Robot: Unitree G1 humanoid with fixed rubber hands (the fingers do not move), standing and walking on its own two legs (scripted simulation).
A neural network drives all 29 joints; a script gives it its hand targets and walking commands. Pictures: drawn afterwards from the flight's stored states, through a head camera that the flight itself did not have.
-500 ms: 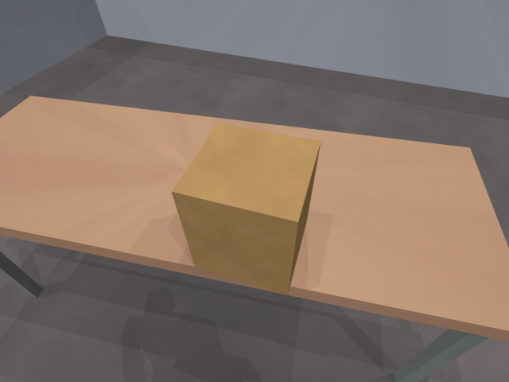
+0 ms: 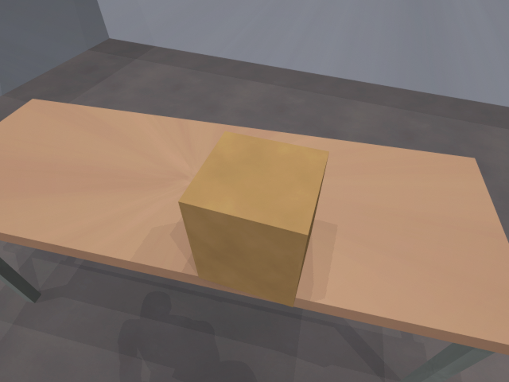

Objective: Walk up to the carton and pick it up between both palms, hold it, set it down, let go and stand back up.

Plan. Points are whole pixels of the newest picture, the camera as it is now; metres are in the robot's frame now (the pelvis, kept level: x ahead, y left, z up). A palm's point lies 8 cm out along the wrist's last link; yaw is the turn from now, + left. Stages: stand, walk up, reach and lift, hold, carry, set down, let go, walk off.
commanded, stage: walk up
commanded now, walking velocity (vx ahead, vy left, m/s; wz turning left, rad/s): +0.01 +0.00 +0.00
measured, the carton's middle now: (259, 219) +0.44 +0.01 -0.02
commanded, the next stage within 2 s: none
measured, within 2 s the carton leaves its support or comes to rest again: neither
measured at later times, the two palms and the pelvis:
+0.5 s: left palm out of the picture -0.08 +0.31 -0.09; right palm out of the picture +0.03 -0.20 -0.15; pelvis +0.01 +0.05 +0.01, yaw -8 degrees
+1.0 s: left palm out of the picture +0.16 +0.41 -0.16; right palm out of the picture -0.04 -0.07 -0.09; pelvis +0.05 +0.17 +0.01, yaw -14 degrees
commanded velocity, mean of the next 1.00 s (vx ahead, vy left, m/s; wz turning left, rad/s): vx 0.02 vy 0.06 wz -0.22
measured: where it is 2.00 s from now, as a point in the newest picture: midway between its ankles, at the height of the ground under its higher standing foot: outside the picture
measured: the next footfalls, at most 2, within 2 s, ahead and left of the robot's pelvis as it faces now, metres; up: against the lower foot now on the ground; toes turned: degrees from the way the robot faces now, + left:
left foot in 0.72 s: +0.11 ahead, +0.27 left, +0.00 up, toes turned -7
right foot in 1.38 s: -0.02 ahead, +0.00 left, +0.00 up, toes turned -21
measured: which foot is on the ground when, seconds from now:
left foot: down 0.00-0.26, up 0.28-0.70, down 0.72-1.00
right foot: down 0.00-0.72, up 0.74-1.00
